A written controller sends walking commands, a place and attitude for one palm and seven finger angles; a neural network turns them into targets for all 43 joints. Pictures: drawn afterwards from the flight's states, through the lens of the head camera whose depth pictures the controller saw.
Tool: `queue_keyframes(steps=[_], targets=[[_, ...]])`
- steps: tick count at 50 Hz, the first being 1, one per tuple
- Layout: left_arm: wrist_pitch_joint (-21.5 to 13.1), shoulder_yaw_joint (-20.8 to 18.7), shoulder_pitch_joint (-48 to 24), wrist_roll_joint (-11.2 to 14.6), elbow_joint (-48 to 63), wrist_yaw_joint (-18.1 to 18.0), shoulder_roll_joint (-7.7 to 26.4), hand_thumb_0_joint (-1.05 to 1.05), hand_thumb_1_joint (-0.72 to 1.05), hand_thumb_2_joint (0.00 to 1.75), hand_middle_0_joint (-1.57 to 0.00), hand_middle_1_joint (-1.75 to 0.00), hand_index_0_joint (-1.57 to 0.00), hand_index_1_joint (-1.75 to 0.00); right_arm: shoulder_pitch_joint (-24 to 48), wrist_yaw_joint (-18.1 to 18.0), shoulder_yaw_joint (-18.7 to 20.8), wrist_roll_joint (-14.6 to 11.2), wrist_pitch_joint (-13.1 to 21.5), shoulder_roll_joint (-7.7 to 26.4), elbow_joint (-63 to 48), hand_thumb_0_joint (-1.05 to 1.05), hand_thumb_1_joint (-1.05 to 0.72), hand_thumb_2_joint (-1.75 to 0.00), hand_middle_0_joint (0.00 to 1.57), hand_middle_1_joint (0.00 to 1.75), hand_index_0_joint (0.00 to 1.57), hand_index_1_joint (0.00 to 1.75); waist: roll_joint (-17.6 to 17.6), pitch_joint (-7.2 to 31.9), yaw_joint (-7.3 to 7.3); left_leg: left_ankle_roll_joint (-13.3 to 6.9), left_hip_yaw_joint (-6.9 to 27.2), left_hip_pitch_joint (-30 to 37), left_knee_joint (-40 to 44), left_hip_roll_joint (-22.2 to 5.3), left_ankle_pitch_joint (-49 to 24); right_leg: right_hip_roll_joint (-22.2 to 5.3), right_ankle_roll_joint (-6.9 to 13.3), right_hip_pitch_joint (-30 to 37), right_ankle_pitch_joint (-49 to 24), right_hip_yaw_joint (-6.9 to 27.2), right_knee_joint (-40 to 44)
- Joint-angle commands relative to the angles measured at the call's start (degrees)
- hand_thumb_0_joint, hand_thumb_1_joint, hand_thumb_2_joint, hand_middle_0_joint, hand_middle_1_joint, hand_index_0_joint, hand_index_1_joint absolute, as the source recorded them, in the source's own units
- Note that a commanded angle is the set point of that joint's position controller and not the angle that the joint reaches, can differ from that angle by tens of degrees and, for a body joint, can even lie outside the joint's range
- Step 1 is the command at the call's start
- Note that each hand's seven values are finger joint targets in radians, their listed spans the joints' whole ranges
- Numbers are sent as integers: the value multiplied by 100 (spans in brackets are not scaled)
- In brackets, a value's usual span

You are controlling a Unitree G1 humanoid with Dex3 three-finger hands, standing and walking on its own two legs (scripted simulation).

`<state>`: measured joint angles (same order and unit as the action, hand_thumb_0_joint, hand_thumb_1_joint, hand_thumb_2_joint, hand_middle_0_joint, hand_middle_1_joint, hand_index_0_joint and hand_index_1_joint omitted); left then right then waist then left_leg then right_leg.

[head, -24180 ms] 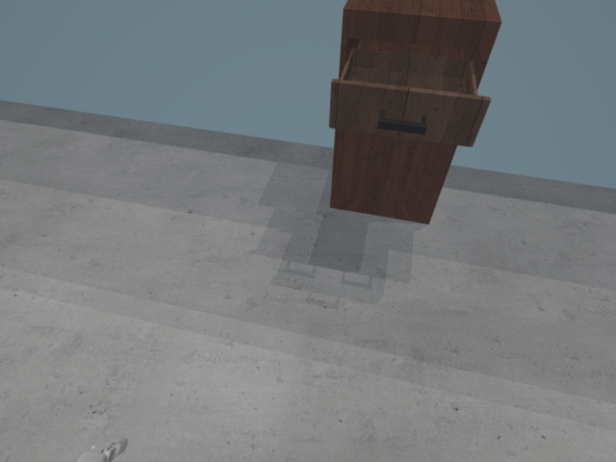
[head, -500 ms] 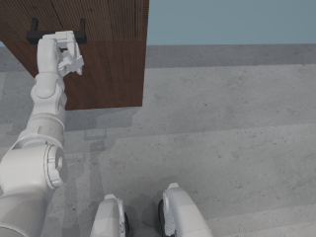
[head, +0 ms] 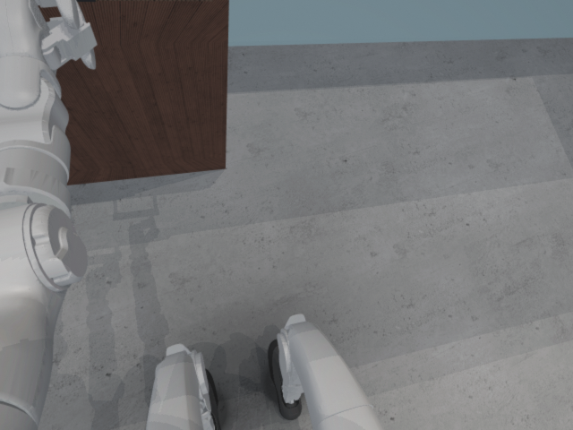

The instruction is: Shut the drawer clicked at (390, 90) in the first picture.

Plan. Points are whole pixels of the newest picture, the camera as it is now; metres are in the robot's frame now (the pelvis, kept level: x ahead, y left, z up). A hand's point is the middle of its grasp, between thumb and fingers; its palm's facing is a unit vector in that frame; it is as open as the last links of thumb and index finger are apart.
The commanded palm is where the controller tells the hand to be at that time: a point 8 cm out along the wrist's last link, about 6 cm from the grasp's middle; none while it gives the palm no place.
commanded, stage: push the drawer shut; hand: left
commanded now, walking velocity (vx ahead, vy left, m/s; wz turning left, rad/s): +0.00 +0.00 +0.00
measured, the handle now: out of the picture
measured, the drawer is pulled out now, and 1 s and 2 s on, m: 0.01 0.00 0.00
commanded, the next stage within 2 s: pull the fist back off the drawer in 0.34 s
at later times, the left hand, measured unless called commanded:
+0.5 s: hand (70, 15) +0.62 +0.14 +0.06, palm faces -0.01 -1.00 -0.05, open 3.5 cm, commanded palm +0.64 +0.15 +0.06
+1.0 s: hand (71, 21) +0.61 +0.14 +0.06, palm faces +0.01 -1.00 -0.02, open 3.3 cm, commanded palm +0.58 +0.16 +0.06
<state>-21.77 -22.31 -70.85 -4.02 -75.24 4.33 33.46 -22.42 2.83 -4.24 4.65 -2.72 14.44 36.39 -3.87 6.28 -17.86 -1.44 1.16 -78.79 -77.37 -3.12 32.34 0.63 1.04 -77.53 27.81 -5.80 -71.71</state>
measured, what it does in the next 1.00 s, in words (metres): stands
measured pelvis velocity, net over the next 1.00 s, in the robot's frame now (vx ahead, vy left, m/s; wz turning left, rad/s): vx -0.01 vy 0.01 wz -0.03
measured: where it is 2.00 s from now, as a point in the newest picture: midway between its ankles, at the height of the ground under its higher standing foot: (247, 408)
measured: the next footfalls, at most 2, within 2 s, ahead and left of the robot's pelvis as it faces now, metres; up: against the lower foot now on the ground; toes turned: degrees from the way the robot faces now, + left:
none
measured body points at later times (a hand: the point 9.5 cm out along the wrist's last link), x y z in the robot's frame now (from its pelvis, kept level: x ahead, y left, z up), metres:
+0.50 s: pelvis -0.01 +0.00 -0.01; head +0.21 +0.05 +0.37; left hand +0.61 +0.20 +0.06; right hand -0.07 -0.24 -0.10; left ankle +0.02 +0.10 -0.60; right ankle +0.04 -0.12 -0.60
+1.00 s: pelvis -0.01 +0.01 +0.00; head +0.21 +0.04 +0.39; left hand +0.61 +0.20 +0.06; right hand -0.07 -0.22 -0.09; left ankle +0.02 +0.10 -0.60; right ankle +0.04 -0.12 -0.60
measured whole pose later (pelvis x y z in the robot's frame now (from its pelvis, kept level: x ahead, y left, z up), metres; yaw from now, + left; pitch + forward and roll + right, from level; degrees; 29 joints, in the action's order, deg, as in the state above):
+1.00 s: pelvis -0.01 +0.01 +0.00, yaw -2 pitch +35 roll -7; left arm -15.9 -23.7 -72.0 -4.9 -69.8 4.6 35.5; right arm -25.2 4.3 -5.9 4.6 -2.2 13.2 35.0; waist -4.2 6.3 -19.0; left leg -2.7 0.9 -81.8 -78.6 -3.5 32.1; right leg 1.2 -0.1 -79.9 26.4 -5.4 -71.2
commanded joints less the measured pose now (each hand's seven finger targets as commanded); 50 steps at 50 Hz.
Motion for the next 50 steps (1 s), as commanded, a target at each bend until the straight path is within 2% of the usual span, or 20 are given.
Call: queue_keyframes(steps=[1,2,3,4,7,12,15,17,19,22,25,27,30,32,34,36,40,42,46,50], targets=[[-424,-218,-3666,60,1502,-41,1538,0,90,90,-140,-160,-140,-160,-1508,-47,355,28,-1,1193,-21,0,-90,-90,20,30,20,30,-1285,3781,-311,-104,504,2755,631,97,-2558,247,40,1698,-1652,350,759],[-404,-141,-3775,43,1594,-36,1477,0,90,90,-140,-160,-140,-160,-1515,-32,355,25,-3,1180,-33,0,-90,-90,20,30,20,30,-1418,3861,-341,-103,488,2799,609,99,-2631,245,35,1705,-1742,363,767],[-381,-263,-3713,1,1514,-41,1648,0,90,90,-140,-160,-140,-160,-1556,-34,356,32,-21,1200,-14,0,-90,-90,20,30,20,30,-1382,3903,-299,-85,521,2816,602,88,-2665,249,44,1698,-1725,329,737],[-331,-108,-3769,-1,1457,-23,1485,0,90,90,-140,-160,-140,-160,-1542,-21,345,27,-21,1185,-16,0,-90,-90,20,30,20,30,-1433,3838,-379,-102,493,2760,569,92,-2639,249,34,1624,-1717,349,761],[-282,-324,-4068,-40,1491,-8,1864,0,90,90,-140,-160,-140,-160,-1651,-38,321,30,-38,1207,1,0,-90,-90,20,30,20,30,-1379,3765,-443,-118,518,2682,533,63,-2673,275,27,1614,-1754,329,729],[-170,65,-4377,-54,1393,-2,1477,0,90,90,-140,-160,-140,-160,-1659,-36,302,34,-1,1203,64,0,-90,-90,20,30,20,30,-1718,3633,-613,-85,615,2892,529,55,-2529,273,42,1080,-1433,252,749],[-114,139,-4615,-25,1417,-43,1468,0,90,90,-140,-160,-140,-160,-1689,-60,277,54,45,1218,92,0,-90,-90,20,30,20,30,-1745,3538,-723,-107,628,2827,529,50,-2329,282,32,963,-1270,248,779],[-100,233,-4732,-64,1381,-49,1433,0,90,90,-140,-160,-140,-160,-1688,-72,262,58,74,1235,111,0,-90,-90,20,30,20,30,-1962,3548,-761,-81,676,2975,541,47,-2328,280,54,747,-1214,209,745],[-55,218,-4811,-77,1333,-70,1497,0,90,90,-140,-160,-140,-160,-1703,-92,243,70,112,1244,131,0,-90,-90,20,30,20,30,-1845,3612,-817,-104,673,2850,500,48,-2205,286,34,786,-1159,215,741],[3,263,-4890,-107,1212,-71,1573,0,90,90,-140,-160,-140,-160,-1678,-120,182,59,181,1244,116,0,-90,-90,20,30,20,30,-1976,3491,-847,-122,636,2615,523,57,-1945,284,40,798,-1007,244,744],[95,256,-4790,-121,1078,-64,1602,0,90,90,-140,-160,-140,-160,-1655,-128,156,60,208,1263,94,0,-90,-90,20,30,20,30,-1764,3357,-852,-139,664,2391,554,51,-1653,269,34,801,-818,220,745],[82,150,-4840,-141,1232,-45,1746,0,90,90,-140,-160,-140,-160,-1685,-112,157,70,232,1273,43,0,-90,-90,20,30,20,30,-1973,3644,-774,-126,684,2556,527,62,-1780,272,48,825,-889,211,690],[163,28,-4695,-161,1077,-17,1906,0,90,90,-140,-160,-140,-160,-1654,-103,135,57,210,1278,5,0,-90,-90,20,30,20,30,-1817,3449,-702,-133,654,2261,541,64,-1534,267,43,917,-743,228,705],[183,52,-4636,-176,1165,-7,1850,0,90,90,-140,-160,-140,-160,-1648,-77,135,57,217,1283,-33,0,-90,-90,20,30,20,30,-1968,3530,-649,-121,689,2391,573,58,-1547,267,59,820,-733,196,670],[224,87,-4521,-188,1159,-2,1745,0,90,90,-140,-160,-140,-160,-1658,-61,158,56,203,1289,-35,0,-90,-90,20,30,20,30,-1864,3481,-629,-97,757,2481,630,35,-1528,260,56,740,-725,151,661],[220,-107,-4331,-175,1271,-7,1884,0,90,90,-140,-160,-140,-160,-1686,-34,167,61,198,1293,-89,0,-90,-90,20,30,20,30,-1901,3644,-506,-87,763,2591,640,30,-1657,268,65,808,-777,140,623],[263,13,-4052,-141,1459,-1,1586,0,90,90,-140,-160,-140,-160,-1660,7,219,35,156,1281,-114,0,-90,-90,20,30,20,30,-1778,3607,-447,-56,805,2751,732,-3,-1660,264,53,756,-783,110,642],[245,-56,-3768,-126,1548,-16,1568,0,90,90,-140,-160,-140,-160,-1643,40,239,26,150,1287,-141,0,-90,-90,20,30,20,30,-1879,3622,-321,-15,835,2940,805,-13,-1764,264,71,740,-818,85,640],[158,-293,-3163,-28,1860,-5,1618,0,90,90,-140,-160,-140,-160,-1629,68,288,13,105,1255,-206,0,-90,-90,20,30,20,30,-1734,3927,-75,0,740,3120,832,-11,-2264,270,82,1163,-1114,118,664],[107,-133,-2401,85,2028,28,1160,0,90,90,-140,-160,-140,-160,-1556,120,377,-33,30,1205,-239,0,-90,-90,20,30,20,30,-1374,3778,40,2,604,3173,912,-4,-2575,272,64,1524,-1419,154,808]])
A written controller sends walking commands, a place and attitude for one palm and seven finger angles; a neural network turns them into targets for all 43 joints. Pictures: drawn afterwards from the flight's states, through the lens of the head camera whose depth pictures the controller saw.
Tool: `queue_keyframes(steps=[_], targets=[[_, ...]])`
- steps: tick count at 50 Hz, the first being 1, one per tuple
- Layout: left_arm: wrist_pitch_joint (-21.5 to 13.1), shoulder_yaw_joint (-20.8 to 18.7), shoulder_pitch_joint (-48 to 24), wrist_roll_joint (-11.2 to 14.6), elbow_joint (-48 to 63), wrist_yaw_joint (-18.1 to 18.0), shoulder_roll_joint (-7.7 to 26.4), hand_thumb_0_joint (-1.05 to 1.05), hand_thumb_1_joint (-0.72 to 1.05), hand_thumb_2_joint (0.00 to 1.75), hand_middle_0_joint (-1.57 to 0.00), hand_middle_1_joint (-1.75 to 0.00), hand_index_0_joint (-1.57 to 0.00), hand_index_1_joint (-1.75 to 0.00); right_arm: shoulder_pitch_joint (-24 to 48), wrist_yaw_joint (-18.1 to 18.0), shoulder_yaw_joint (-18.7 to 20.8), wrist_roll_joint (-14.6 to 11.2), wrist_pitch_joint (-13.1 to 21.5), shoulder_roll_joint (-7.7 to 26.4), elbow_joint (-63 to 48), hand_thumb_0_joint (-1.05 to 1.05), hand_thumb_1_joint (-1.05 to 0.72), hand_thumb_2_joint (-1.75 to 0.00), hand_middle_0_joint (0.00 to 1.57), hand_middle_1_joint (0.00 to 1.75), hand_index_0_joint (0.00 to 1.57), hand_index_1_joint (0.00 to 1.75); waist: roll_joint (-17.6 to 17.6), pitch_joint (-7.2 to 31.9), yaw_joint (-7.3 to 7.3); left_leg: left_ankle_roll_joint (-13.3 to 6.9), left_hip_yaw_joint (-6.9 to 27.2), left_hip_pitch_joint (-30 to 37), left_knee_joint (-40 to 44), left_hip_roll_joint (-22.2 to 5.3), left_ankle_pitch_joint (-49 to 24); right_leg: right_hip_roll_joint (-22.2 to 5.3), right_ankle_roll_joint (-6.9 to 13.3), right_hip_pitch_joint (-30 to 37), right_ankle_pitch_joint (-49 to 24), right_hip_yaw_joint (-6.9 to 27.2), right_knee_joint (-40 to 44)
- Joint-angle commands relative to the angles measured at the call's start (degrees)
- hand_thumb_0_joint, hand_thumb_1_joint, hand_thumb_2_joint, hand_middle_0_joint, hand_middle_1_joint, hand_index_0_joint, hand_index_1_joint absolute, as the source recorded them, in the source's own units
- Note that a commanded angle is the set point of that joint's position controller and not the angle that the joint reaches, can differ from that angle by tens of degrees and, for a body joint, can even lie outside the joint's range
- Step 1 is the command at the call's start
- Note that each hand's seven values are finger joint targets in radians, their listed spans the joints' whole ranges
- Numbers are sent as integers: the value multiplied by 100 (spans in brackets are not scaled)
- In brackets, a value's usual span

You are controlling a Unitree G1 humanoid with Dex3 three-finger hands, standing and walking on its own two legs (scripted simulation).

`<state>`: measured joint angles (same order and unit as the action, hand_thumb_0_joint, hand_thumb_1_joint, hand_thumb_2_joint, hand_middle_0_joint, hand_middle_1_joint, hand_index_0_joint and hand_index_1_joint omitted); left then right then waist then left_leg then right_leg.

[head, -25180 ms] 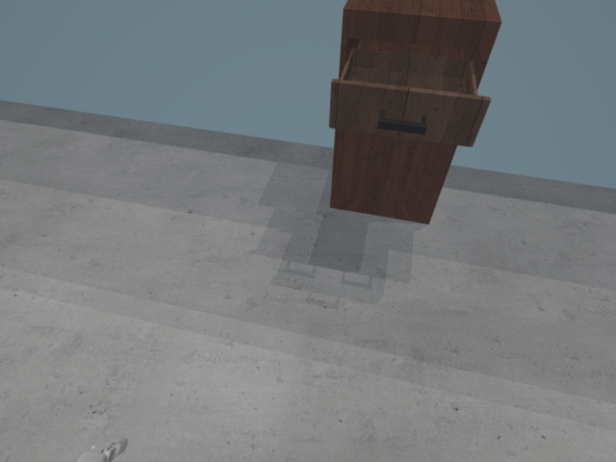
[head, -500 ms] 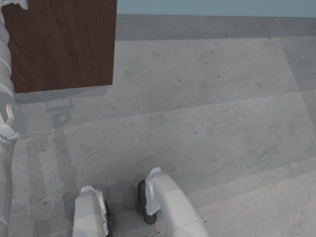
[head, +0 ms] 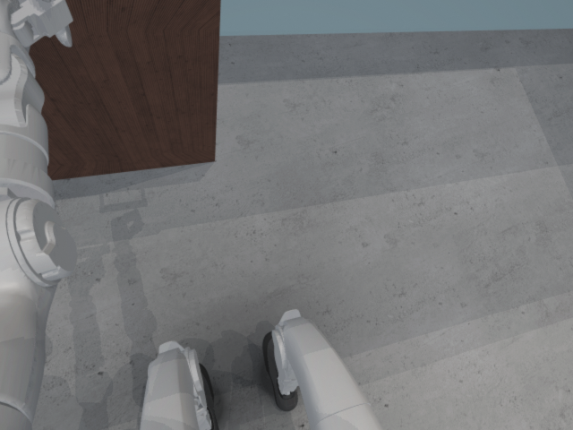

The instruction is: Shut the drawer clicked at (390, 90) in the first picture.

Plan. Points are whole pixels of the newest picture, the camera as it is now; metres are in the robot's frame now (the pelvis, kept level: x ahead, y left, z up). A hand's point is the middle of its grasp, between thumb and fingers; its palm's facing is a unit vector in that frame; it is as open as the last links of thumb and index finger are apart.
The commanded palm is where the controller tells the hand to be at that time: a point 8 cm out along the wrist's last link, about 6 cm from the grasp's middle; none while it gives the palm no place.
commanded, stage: pull the fist back off the drawer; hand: left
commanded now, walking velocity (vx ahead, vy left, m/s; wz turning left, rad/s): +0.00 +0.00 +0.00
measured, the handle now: out of the picture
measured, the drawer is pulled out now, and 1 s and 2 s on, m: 0.00 0.00 0.00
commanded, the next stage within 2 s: draw the hand back to the body in 0.14 s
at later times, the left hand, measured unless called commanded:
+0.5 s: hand (25, 50) +0.52 +0.16 +0.10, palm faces +0.02 -1.00 -0.05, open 3.3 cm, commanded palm +0.48 +0.20 +0.13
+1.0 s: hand out of the picture +0.35 +0.20 +0.22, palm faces +0.23 -0.93 -0.27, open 3.3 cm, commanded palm +0.30 +0.24 +0.23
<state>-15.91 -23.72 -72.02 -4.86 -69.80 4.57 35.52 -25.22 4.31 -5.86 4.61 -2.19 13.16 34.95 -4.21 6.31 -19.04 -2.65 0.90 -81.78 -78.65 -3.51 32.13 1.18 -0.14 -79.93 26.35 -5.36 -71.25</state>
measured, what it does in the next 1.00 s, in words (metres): rises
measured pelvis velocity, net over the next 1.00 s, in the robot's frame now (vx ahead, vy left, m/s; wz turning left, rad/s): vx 0.06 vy -0.01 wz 0.06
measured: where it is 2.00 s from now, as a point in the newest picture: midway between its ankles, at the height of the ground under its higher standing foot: (243, 401)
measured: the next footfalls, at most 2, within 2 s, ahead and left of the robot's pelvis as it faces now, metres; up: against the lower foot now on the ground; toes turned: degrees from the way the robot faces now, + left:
none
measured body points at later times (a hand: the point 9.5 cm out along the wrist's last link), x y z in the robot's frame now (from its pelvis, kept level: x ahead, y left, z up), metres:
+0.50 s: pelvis +0.06 -0.01 +0.07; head +0.21 +0.00 +0.50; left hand +0.51 +0.22 +0.11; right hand +0.10 -0.25 -0.05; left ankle +0.02 +0.09 -0.59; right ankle +0.05 -0.13 -0.60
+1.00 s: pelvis +0.06 -0.01 +0.13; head +0.07 -0.03 +0.58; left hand +0.33 +0.25 +0.23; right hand +0.25 -0.23 +0.04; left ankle +0.02 +0.09 -0.60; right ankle +0.05 -0.13 -0.60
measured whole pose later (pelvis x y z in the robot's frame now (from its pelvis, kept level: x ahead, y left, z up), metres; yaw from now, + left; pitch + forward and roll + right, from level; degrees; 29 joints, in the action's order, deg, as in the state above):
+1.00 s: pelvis +0.06 -0.01 +0.13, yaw +3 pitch +4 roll +0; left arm -3.7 -6.2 0.4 3.6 -6.2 -3.6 16.9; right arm -11.2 -4.4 -2.4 -2.7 -3.4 13.4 29.7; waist -3.0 3.5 0.1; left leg -0.8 -0.3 -18.8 -36.8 0.2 21.7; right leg -0.1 0.5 -20.5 19.5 -1.7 -36.3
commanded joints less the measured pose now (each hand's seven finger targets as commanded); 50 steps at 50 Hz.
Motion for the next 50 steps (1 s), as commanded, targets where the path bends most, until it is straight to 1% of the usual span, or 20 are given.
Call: queue_keyframes(steps=[1,5,7,11,12,15,16,19,21,24,26,30,31,33,35,37,38,40,43,50], targets=[[-531,-15,-2171,209,1608,24,934,0,90,90,-140,-160,-140,-160,-1276,-22,546,-25,-37,1324,-106,0,-90,-90,20,30,20,30,-1371,3825,201,128,632,3582,1073,38,-2737,213,190,1845,-1420,108,757],[-564,239,-2007,377,1567,76,411,0,90,90,-140,-160,-140,-160,-1217,-30,626,-66,-97,1276,-48,0,-90,-90,20,30,20,30,-968,3442,106,92,525,3469,1111,66,-2752,218,146,1999,-1625,141,892],[-632,235,-2012,416,1415,70,364,0,90,90,-140,-160,-140,-160,-1232,-48,636,-70,-109,1278,5,0,-90,-90,20,30,20,30,-866,3264,70,82,500,3432,1106,83,-2761,214,145,1972,-1664,155,912],[-937,138,-1912,459,1616,51,423,0,90,90,-140,-160,-140,-160,-1192,-59,672,-40,-135,1249,8,0,-90,-90,20,30,20,30,-1078,3529,206,120,439,3718,1046,134,-3302,190,184,2157,-2123,206,841],[-995,277,-1876,449,1610,64,240,0,90,90,-140,-160,-140,-160,-1183,-45,670,-34,-153,1205,22,0,-90,-90,20,30,20,30,-1167,3532,188,141,454,3857,1035,132,-3539,183,183,2121,-2253,193,833],[-1082,-34,-461,580,2759,135,501,0,90,90,-140,-160,-140,-160,-1055,13,773,-127,-259,1203,-346,0,-90,-90,20,30,20,30,-1432,4661,830,243,364,4838,1308,137,-4746,171,205,3147,-3074,255,986],[-991,127,123,630,2954,198,303,0,90,90,-140,-160,-140,-160,-1040,36,797,-174,-284,1182,-461,0,-90,-90,20,30,20,30,-1519,4851,943,270,357,5137,1386,149,-5216,178,211,3353,-3360,263,1044],[-576,340,1141,967,4107,327,-55,0,90,90,-140,-160,-140,-160,-830,52,859,-362,-344,1129,-720,0,-90,-90,20,30,20,30,-896,4683,1073,177,211,5166,1815,182,-5206,193,144,4361,-4064,259,1499],[-329,395,1763,1236,4535,365,-255,0,90,90,-140,-160,-140,-160,-673,-16,860,-476,-279,1092,-846,0,-90,-90,20,30,20,30,-318,4293,1105,84,68,4835,2101,246,-4715,180,124,5017,-4399,322,1763],[-313,613,1965,1495,5111,263,-659,0,90,90,-140,-160,-140,-160,-383,-141,842,-579,-122,1026,-833,0,-90,-90,20,30,20,30,16,3428,1034,55,-40,4732,2494,286,-3770,200,70,5191,-3896,321,2124],[-481,759,2192,1518,5354,175,-799,0,90,90,-140,-160,-140,-160,-247,-218,820,-593,-8,1003,-795,0,-90,-90,20,30,20,30,-35,2939,1066,61,-53,4892,2678,303,-3499,212,92,5112,-3501,333,2285],[-532,1141,3552,1416,4863,253,-1276,0,90,90,-140,-160,-140,-160,-89,-232,826,-613,100,926,-735,0,-90,-90,20,30,20,30,59,1989,1199,100,-105,5014,2921,268,-3902,163,88,5121,-3521,280,2430],[-490,1197,3654,1387,4892,327,-1273,0,90,90,-140,-160,-140,-160,-47,-226,832,-636,107,933,-765,0,-90,-90,20,30,20,30,-241,1914,1262,107,-117,5179,2957,277,-4072,135,114,5103,-3539,289,2458],[-325,1225,4032,1427,5010,483,-1264,0,90,90,-140,-160,-140,-160,136,-227,832,-666,101,929,-864,0,-90,-90,20,30,20,30,-260,1909,1372,137,-111,5382,3083,264,-4113,107,114,5240,-3493,265,2539],[-169,1142,4329,1573,5319,592,-1217,0,90,90,-140,-160,-140,-160,372,-270,824,-713,124,935,-1060,0,-90,-90,20,30,20,30,162,1913,1464,117,-117,5382,3237,288,-3825,97,112,5585,-3461,252,2653],[-129,952,4479,1735,5839,627,-1065,0,90,90,-140,-160,-140,-160,601,-332,781,-732,184,897,-1229,0,-90,-90,20,30,20,30,182,2017,1596,108,-120,5483,3387,326,-3735,73,123,5954,-3560,267,2704],[78,1162,4577,1073,6525,84,-556,0,90,90,-140,-160,-140,-160,1145,-459,816,-760,30,768,-1338,0,-90,-90,20,30,20,30,67,2288,1831,98,-198,5869,3688,372,-3753,-97,152,6431,-3363,535,2985],[398,1210,5025,1022,7003,-380,-819,0,90,90,-140,-160,-140,-160,1303,-630,761,-743,30,683,-1508,0,-90,-90,20,30,20,30,388,1806,1765,99,-196,5897,3950,348,-3340,-128,128,6470,-3148,479,3234],[704,1240,5257,916,7312,-727,-773,0,90,90,-140,-160,-140,-160,1569,-795,670,-735,34,667,-1425,0,-90,-90,20,30,20,30,331,1182,1780,79,-171,6172,4327,325,-2983,-132,130,6496,-2771,452,3590],[939,1429,6267,857,8020,-980,-1072,0,90,90,-140,-160,-140,-160,2008,-969,504,-694,281,593,-1299,0,-90,-90,20,30,20,30,220,444,1939,75,-100,6869,5075,333,-2402,-133,161,6829,-1973,388,4303]])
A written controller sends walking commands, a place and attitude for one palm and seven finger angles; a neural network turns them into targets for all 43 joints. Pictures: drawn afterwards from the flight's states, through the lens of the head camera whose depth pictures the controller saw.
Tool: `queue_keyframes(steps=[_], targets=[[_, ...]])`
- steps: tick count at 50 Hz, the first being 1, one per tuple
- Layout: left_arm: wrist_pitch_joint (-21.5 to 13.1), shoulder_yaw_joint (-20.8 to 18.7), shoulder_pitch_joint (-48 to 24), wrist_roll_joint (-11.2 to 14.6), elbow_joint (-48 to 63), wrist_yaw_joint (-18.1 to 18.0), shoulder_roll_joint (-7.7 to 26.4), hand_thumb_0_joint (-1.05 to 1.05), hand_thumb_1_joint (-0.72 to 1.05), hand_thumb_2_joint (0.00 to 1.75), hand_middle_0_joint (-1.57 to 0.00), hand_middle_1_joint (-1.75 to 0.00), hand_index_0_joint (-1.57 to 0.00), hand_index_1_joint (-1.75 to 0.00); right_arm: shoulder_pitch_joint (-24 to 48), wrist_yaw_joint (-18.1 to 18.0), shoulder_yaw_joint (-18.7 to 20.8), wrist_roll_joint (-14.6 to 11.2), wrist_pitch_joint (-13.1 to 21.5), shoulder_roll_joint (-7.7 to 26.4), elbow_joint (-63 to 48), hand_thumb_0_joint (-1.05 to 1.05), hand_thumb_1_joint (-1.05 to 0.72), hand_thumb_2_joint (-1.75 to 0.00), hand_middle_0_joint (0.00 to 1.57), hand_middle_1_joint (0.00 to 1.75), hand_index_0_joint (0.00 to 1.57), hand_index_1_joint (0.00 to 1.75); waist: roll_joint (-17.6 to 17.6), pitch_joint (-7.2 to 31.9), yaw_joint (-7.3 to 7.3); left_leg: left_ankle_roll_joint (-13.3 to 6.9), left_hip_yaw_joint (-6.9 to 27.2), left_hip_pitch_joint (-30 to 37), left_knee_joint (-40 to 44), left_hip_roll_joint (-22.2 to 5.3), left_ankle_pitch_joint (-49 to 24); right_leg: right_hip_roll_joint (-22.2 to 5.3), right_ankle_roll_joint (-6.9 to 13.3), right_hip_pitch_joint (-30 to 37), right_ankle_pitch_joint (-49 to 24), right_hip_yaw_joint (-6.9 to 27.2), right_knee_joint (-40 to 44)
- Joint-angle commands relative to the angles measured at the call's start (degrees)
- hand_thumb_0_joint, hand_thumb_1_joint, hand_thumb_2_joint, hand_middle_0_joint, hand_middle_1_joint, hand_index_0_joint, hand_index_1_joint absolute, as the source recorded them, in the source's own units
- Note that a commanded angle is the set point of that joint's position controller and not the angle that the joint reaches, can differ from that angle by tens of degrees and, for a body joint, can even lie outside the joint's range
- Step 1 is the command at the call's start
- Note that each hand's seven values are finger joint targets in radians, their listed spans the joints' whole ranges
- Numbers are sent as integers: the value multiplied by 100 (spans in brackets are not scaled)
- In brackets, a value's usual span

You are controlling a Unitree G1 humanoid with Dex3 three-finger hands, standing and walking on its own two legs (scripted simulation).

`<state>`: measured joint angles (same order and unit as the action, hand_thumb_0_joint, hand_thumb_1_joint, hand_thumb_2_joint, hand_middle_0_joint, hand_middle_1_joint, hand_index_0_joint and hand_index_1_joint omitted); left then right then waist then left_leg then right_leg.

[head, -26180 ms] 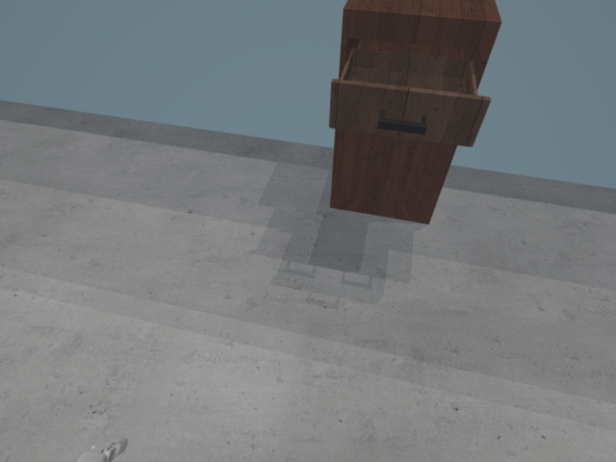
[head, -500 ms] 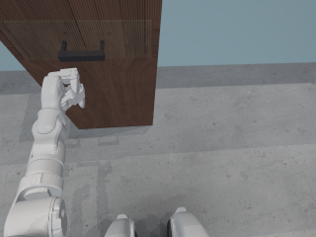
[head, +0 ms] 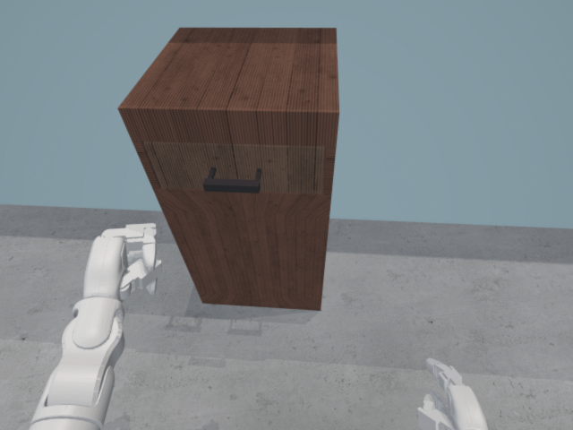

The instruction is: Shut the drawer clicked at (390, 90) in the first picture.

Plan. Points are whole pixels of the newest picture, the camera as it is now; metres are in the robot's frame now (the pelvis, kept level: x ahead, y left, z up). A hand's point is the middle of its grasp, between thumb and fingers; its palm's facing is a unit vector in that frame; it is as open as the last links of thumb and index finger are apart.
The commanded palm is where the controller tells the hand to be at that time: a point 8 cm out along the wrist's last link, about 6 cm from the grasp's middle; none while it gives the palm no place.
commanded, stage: draw the hand back to the body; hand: left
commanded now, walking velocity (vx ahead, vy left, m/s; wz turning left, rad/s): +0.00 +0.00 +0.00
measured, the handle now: (233, 179) +0.65 +0.17 -0.06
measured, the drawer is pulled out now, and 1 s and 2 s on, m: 0.00 0.00 0.00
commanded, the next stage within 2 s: step back with the hand held close in 0.62 s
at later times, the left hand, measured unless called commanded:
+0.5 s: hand (26, 332) +0.17 +0.24 +0.19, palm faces +0.42 -0.80 -0.42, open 3.3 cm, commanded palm +0.13 +0.28 +0.19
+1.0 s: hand (39, 329) +0.18 +0.25 +0.17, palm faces +0.32 -0.81 -0.49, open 3.2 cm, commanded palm +0.11 +0.29 +0.19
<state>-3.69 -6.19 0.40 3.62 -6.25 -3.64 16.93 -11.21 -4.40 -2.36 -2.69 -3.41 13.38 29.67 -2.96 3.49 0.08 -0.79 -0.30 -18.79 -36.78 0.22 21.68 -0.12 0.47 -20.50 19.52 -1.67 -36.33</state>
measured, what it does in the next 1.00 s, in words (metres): stands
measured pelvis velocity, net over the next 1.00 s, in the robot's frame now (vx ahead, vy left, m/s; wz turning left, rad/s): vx -0.01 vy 0.01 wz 0.00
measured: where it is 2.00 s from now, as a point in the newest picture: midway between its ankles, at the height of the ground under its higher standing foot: outside the picture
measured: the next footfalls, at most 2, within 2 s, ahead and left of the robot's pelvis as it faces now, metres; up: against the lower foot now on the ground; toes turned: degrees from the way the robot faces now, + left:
right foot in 1.70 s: -0.10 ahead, -0.11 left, +0.00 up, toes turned +6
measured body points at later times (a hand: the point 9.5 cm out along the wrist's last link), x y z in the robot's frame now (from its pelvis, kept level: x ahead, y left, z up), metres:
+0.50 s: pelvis +0.00 +0.00 +0.02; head -0.03 -0.03 +0.46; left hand +0.14 +0.28 +0.21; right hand +0.19 -0.21 -0.07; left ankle -0.03 +0.11 -0.72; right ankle -0.01 -0.11 -0.72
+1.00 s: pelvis -0.01 +0.01 +0.02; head +0.00 -0.01 +0.47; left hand +0.16 +0.29 +0.20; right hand +0.16 -0.24 -0.07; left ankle -0.03 +0.11 -0.72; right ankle -0.01 -0.11 -0.72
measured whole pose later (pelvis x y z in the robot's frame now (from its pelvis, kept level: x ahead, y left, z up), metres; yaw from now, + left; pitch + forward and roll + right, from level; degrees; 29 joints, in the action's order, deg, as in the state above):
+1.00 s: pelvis -0.01 +0.01 +0.02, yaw +0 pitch +1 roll -1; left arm -10.5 -19.3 33.9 2.6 27.0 -5.7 20.0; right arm -9.7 -4.2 0.9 0.3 0.9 14.2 33.3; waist -4.0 -1.4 -0.5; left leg -1.5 -0.4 -10.7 -24.2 0.9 14.0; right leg -0.6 -0.5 -11.7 11.1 -1.6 -22.4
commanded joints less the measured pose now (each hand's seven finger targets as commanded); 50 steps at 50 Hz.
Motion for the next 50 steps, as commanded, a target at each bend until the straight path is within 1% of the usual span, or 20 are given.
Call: queue_keyframes(steps=[1,6,11,15,17,20,22,24,26,28,30,32,34,37,38,39,40,41,45,50], targets=[[-272,-244,-819,18,1832,-146,717,0,90,90,-140,-160,-140,-160,634,-95,150,43,450,580,-736,0,-90,-90,20,30,20,30,99,697,31,-114,49,694,962,-48,-1400,10,110,955,-1294,20,903],[-248,-558,110,30,2486,-172,896,0,90,90,-140,-160,-140,-160,773,-89,112,132,633,576,-626,0,-90,-90,20,30,20,30,269,253,150,-113,66,920,1297,-68,-1523,20,99,1241,-1377,-10,1244],[-330,-1112,814,26,3430,-203,1219,0,90,90,-140,-160,-140,-160,846,-72,110,216,809,509,-557,0,-90,-90,20,30,20,30,36,196,270,-87,57,1112,1448,-59,-1861,6,119,1556,-1650,11,1425],[-388,-1289,1480,40,4100,-222,1162,0,90,90,-140,-160,-140,-160,830,-33,129,245,950,449,-541,0,-90,-90,20,30,20,30,-156,174,302,-73,41,1243,1502,-74,-1960,-19,101,1651,-1697,9,1495],[-415,-1357,1847,39,4283,-223,1150,0,90,90,-140,-160,-140,-160,829,-28,149,248,1046,459,-512,0,-90,-90,20,30,20,30,-123,5,302,-74,25,1268,1507,-90,-1909,-12,90,1576,-1637,29,1590],[-461,-1573,2375,34,4615,-258,1217,0,90,90,-140,-160,-140,-160,762,-20,189,262,1162,474,-493,0,-90,-90,20,30,20,30,-62,59,350,-85,14,1290,1468,-101,-2054,-9,83,1655,-1790,22,1571],[-473,-1731,2642,47,4655,-263,1282,0,90,90,-140,-160,-140,-160,766,-29,216,248,1205,472,-488,0,-90,-90,20,30,20,30,112,-112,368,-76,24,1255,1494,-120,-1864,6,73,1572,-1571,34,1663],[-464,-1506,2547,11,4349,-238,1020,0,90,90,-140,-160,-140,-160,725,-53,241,255,1206,483,-391,0,-90,-90,20,30,20,30,360,-500,276,-113,-12,1211,1488,-112,-1618,13,50,1290,-1293,42,1762],[-426,-1414,2382,-5,4064,-244,921,0,90,90,-140,-160,-140,-160,709,-84,256,257,1211,527,-318,0,-90,-90,20,30,20,30,297,-852,236,-129,9,1161,1516,-103,-1308,12,49,1052,-865,68,1931],[-476,-1448,2188,-27,4137,-280,980,0,90,90,-140,-160,-140,-160,686,-123,264,255,1227,532,-320,0,-90,-90,20,30,20,30,179,-737,238,-147,18,1201,1527,-91,-1151,-29,44,1072,-644,82,1906],[-513,-1574,2213,-39,4234,-317,1105,0,90,90,-140,-160,-140,-160,691,-150,260,285,1262,525,-327,0,-90,-90,20,30,20,30,247,-367,328,-165,53,1286,1526,-77,-1347,-36,60,1314,-849,73,1801],[-543,-1629,2223,-52,4456,-345,1203,0,90,90,-140,-160,-140,-160,723,-163,243,295,1331,510,-348,0,-90,-90,20,30,20,30,-120,-65,381,-133,53,1361,1548,-66,-1440,-64,72,1512,-987,94,1736],[-581,-1642,2256,-72,4709,-380,1244,0,90,90,-140,-160,-140,-160,729,-161,235,310,1407,505,-349,0,-90,-90,20,30,20,30,-225,154,402,-113,43,1411,1528,-58,-1699,-65,83,1684,-1335,86,1651],[-537,-1670,2427,-67,4611,-386,1223,0,90,90,-140,-160,-140,-160,751,-156,212,329,1463,483,-312,0,-90,-90,20,30,20,30,-74,-66,420,-90,69,1318,1544,-65,-1927,-31,89,1702,-1597,63,1652],[-805,-2398,1884,-78,4920,-404,1842,0,90,90,-140,-160,-140,-160,655,-98,283,299,1270,678,-489,0,-90,-90,20,30,20,30,58,-687,87,-200,207,776,1411,-115,-1542,-308,104,1062,-1671,699,2000],[-820,-2151,2535,-102,4254,-362,1416,0,90,90,-140,-160,-140,-160,651,-84,320,325,1141,576,-325,0,-90,-90,20,30,20,30,326,-724,83,-192,273,785,1327,-114,-1506,-433,136,938,-1557,660,2065],[-816,-1981,2771,-110,4096,-335,1245,0,90,90,-140,-160,-140,-160,672,-51,350,338,1049,587,-330,0,-90,-90,20,30,20,30,448,-729,72,-177,266,810,1303,-126,-1646,-452,138,891,-1636,662,2096],[-864,-1987,2796,-114,4123,-318,1231,0,90,90,-140,-160,-140,-160,694,-33,380,344,990,613,-388,0,-90,-90,20,30,20,30,330,-721,72,-156,262,756,1323,-118,-1782,-446,140,900,-1765,597,2076],[-1008,-1912,3310,-81,4253,-298,1133,0,90,90,-140,-160,-140,-160,649,3,486,322,779,641,-446,0,-90,-90,20,30,20,30,65,98,35,-141,213,855,1404,-231,-2566,-407,37,1334,-2488,295,1624],[-1061,-2217,3685,-8,4695,-358,1439,0,90,90,-140,-160,-140,-160,684,-33,564,255,611,611,-658,0,-90,-90,20,30,20,30,302,964,85,-107,228,892,1330,-281,-3463,-343,-62,1780,-3388,135,1174]])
